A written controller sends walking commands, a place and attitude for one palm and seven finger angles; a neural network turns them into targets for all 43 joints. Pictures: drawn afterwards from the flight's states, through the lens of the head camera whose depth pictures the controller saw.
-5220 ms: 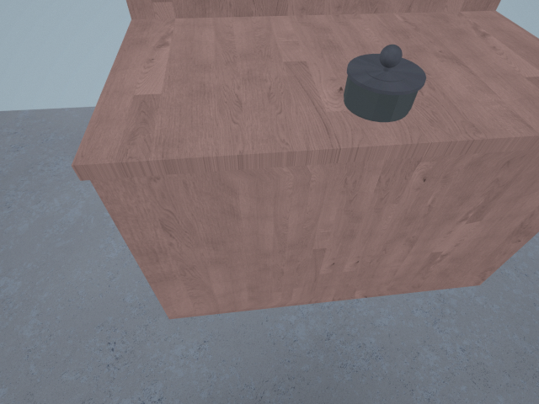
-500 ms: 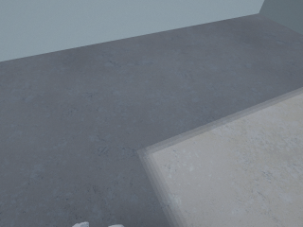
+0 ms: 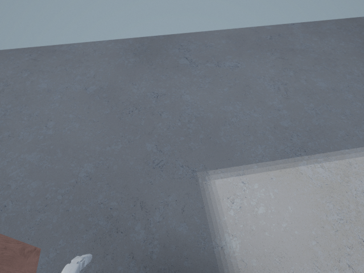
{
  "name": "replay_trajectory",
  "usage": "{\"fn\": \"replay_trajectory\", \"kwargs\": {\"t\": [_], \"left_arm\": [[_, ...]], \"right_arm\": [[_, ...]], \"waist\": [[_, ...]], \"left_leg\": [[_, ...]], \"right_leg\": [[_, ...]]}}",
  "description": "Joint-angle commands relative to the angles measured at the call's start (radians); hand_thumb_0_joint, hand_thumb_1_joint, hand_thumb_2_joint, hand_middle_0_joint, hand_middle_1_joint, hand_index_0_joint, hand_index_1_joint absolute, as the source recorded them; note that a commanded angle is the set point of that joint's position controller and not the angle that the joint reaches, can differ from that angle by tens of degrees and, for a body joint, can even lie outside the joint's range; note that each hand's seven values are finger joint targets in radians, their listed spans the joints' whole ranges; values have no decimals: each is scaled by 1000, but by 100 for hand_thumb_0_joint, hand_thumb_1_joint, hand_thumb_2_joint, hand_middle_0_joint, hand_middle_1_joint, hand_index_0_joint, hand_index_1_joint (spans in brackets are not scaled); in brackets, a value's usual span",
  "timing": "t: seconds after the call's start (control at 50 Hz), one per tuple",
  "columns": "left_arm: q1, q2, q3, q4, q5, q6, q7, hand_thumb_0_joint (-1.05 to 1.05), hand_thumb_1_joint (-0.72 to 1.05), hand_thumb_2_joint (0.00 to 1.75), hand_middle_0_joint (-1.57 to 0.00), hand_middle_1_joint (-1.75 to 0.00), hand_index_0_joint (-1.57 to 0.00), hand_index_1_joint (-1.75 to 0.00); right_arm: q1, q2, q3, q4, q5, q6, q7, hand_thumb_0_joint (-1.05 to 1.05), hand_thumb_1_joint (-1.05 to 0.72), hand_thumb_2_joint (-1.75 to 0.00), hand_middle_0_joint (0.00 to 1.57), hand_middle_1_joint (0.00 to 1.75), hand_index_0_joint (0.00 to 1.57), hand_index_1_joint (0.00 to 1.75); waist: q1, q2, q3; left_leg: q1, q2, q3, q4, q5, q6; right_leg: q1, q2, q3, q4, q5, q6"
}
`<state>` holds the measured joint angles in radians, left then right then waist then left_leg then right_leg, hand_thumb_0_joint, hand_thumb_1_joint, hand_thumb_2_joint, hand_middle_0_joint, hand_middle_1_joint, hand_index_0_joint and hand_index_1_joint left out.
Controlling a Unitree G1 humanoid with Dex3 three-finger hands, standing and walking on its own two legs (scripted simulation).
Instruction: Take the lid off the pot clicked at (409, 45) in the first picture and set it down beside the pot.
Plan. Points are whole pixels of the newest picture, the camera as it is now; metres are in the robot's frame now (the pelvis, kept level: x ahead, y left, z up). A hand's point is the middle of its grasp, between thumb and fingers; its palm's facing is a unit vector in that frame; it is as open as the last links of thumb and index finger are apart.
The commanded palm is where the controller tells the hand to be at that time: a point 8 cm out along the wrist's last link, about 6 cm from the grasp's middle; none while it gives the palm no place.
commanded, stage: turn to face it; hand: left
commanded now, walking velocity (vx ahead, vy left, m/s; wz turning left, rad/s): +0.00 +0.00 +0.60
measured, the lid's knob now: out of the picture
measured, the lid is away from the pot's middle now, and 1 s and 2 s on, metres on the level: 0.00 0.00 0.00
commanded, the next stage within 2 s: none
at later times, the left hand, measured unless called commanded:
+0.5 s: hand out of the picture -0.07 +0.22 -0.19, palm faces +0.38 -0.89 -0.24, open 7.4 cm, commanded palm none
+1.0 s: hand out of the picture -0.01 +0.25 -0.14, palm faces +0.55 -0.79 -0.27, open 7.4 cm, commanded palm none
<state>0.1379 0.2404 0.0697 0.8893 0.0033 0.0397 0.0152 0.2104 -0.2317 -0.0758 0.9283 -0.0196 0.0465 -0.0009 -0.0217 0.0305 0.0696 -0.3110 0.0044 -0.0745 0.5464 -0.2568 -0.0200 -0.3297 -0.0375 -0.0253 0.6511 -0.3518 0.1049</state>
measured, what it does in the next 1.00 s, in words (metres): steps on the spot, turning left: right foot, then left foot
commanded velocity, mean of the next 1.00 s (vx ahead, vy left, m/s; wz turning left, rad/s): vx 0.00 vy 0.00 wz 0.60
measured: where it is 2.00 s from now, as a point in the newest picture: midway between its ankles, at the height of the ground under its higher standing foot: outside the picture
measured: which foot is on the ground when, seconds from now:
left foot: down 0.00-0.02, up 0.04-0.44, down 0.46-1.00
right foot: up 0.00-0.00, down 0.02-0.46, up 0.48-1.00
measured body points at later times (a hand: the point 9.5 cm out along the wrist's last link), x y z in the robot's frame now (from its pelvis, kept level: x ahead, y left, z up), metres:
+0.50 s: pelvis -0.02 +0.01 -0.01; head +0.02 +0.05 +0.43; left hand -0.09 +0.27 -0.17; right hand +0.19 -0.19 -0.13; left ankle -0.05 +0.09 -0.74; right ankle +0.00 -0.14 -0.72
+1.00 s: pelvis -0.02 +0.00 +0.01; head +0.02 +0.03 +0.45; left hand -0.04 +0.30 -0.12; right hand +0.16 -0.20 -0.14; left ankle -0.05 +0.09 -0.73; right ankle +0.06 -0.12 -0.70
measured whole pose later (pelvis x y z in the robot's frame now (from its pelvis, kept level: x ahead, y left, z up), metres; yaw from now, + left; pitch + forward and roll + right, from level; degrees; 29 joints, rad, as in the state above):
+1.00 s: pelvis -0.02 +0.00 +0.01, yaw +36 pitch +2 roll -1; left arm 0.08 0.24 0.05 0.85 0.00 0.05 0.02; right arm 0.26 -0.23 -0.07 0.93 -0.02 0.05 0.00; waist -0.06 0.02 0.07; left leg -0.30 -0.09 -0.16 0.49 -0.20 0.05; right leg -0.37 -0.01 0.02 0.75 -0.42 0.10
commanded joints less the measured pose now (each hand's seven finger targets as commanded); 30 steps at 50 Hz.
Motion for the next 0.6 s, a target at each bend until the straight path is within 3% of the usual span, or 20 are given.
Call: {"fn": "replay_trajectory", "kwargs": {"t": [0.0, 0.02, 0.04, 0.06, 0.08, 0.1, 0.14, 0.26, 0.34, 0.38, 0.4, 0.42, 0.44, 0.46, 0.48, 0.5, 0.54, 0.56, 0.58], "left_arm": [[173, 265, 59, -44, 25, -50, 25, 0, 90, 90, -20, -30, -20, -30], [179, 258, 47, -52, 16, -46, 26, 0, 90, 90, -20, -30, -20, -30], [114, 208, 37, -66, 18, -49, 27, 0, 90, 90, -20, -30, -20, -30], [53, 177, 38, -80, 15, -47, 31, 0, 90, 90, -20, -30, -20, -30], [20, 154, 23, -90, 14, -45, 27, 0, 90, 90, -20, -30, -20, -30], [14, 131, 14, -97, 15, -49, 25, 0, 90, 90, -20, -30, -20, -30], [58, 134, 11, -92, 18, -51, 24, 0, 90, 90, -20, -30, -20, -30], [147, 174, 19, -64, 24, -43, 23, 0, 90, 90, -20, -30, -20, -30], [143, 201, 32, -66, 26, -34, 19, 0, 90, 90, -20, -30, -20, -30], [136, 206, 36, -59, 25, -29, 15, 0, 90, 90, -20, -30, -20, -30], [136, 202, 38, -57, 18, -26, 12, 0, 90, 90, -20, -30, -20, -30], [131, 192, 37, -58, 10, -24, 9, 0, 90, 90, -20, -30, -20, -30], [118, 132, 30, -97, 2, -21, 0, 0, 90, 90, -20, -30, -20, -30], [35, 99, 8, -138, 9, -15, 1, 0, 90, 90, -20, -30, -20, -30], [10, 117, 10, -139, 15, -6, 5, 0, 90, 90, -20, -30, -20, -30], [-17, 110, 16, -119, 20, 0, 12, 0, 90, 90, -20, -30, -20, -30], [26, 125, 25, -80, 16, 0, 4, 0, 90, 90, -20, -30, -20, -30], [57, 125, 26, -63, 16, -2, -2, 0, 90, 90, -20, -30, -20, -30], [74, 124, 26, -52, 17, 1, -4, 0, 90, 90, -20, -30, -20, -30]], "right_arm": [[-49, -61, -28, -127, 15, -18, 2, 0, -90, -90, 20, 30, 20, 30], [-71, -108, -38, -131, 4, -14, -2, 0, -90, -90, 20, 30, 20, 30], [-54, -110, -40, -120, 1, -5, 5, 0, -90, -90, 20, 30, 20, 30], [-46, -103, -43, -101, 1, 4, 10, 0, -90, -90, 20, 30, 20, 30], [-37, -109, -40, -80, -3, 8, 18, 0, -90, -90, 20, 30, 20, 30], [-26, -109, -38, -76, -4, 9, 24, 0, -90, -90, 20, 30, 20, 30], [-48, -96, -31, -78, 0, 13, 29, 0, -90, -90, 20, 30, 20, 30], [-159, -84, -15, -113, 6, 12, 36, 0, -90, -90, 20, 30, 20, 30], [-165, -79, -3, -125, 11, -2, 35, 0, -90, -90, 20, 30, 20, 30], [-124, -84, -4, -124, 11, -11, 32, 0, -90, -90, 20, 30, 20, 30], [-89, -99, -7, -117, 8, -16, 30, 0, -90, -90, 20, 30, 20, 30], [-15, -142, -20, -99, 6, -24, 29, 0, -90, -90, 20, 30, 20, 30], [63, -270, -53, -92, 0, -35, 20, 0, -90, -90, 20, 30, 20, 30], [126, -331, -66, -74, 13, -28, 11, 0, -90, -90, 20, 30, 20, 30], [131, -304, -59, -62, 9, -25, 3, 0, -90, -90, 20, 30, 20, 30], [103, -263, -47, -64, 7, -31, -8, 0, -90, -90, 20, 30, 20, 30], [-21, -219, -30, -98, 6, -33, -13, 0, -90, -90, 20, 30, 20, 30], [-48, -210, -24, -107, 8, -38, -12, 0, -90, -90, 20, 30, 20, 30], [-57, -208, -24, -112, 9, -40, -10, 0, -90, -90, 20, 30, 20, 30]], "waist": [[80, -372, -139], [89, -285, -133], [45, -206, -98], [18, -248, -89], [2, -235, -50], [-2, -244, -41], [13, -232, -40], [67, -212, -60], [74, -254, -91], [58, -245, -120], [38, -215, -136], [-6, -130, -185], [-55, 184, -227], [-84, 277, -222], [-76, 172, -200], [-72, 204, -169], [-7, 120, -117], [16, 97, -130], [22, 75, -126]], "left_leg": [[-336, -73, 57, 350, -336, -37], [-313, -20, -3, 547, -391, -24], [-307, 6, -31, 643, -303, -22], [-307, 25, -11, 682, -259, -28], [-303, 37, 21, 718, -193, -42], [-302, 41, 46, 724, -154, -53], [-292, 39, 75, 681, -135, -64], [-234, 41, 136, 451, -169, -67], [-121, 36, 183, 262, -187, -43], [-38, 23, 207, 121, -131, -30], [40, 17, 209, 9, -47, -21], [205, 40, 160, -125, 93, -2], [397, 293, -190, -185, 391, 114], [410, 425, -321, -177, 705, 217], [386, 436, -271, -155, 725, 254], [308, 363, -243, -167, 695, 223], [226, 266, -156, -179, 560, 176], [216, 235, -131, -192, 503, 159], [194, 214, -122, -208, 443, 151]], "right_leg": [[376, -425, 363, -376, 357, -155], [243, -485, 362, -354, 416, -227], [175, -421, 265, -355, 342, -230], [159, -377, 226, -352, 325, -206], [148, -317, 138, -328, 359, -191], [156, -293, 76, -312, 424, -191], [181, -284, 15, -300, 469, -193], [262, -328, -22, -286, 503, -220], [250, -357, -59, -233, 547, -223], [242, -357, -97, -168, 540, -192], [214, -339, -131, -104, 515, -160], [123, -314, -166, 46, 451, -112], [-160, -173, -198, 292, 0, -21], [-309, -102, -96, 443, -327, 9], [-338, -124, -25, 518, -290, -2], [-327, -124, 7, 546, -228, 0], [-289, -106, 36, 582, -75, 4], [-269, -101, 28, 579, -28, 10], [-252, -92, 29, 569, 8, 14]]}}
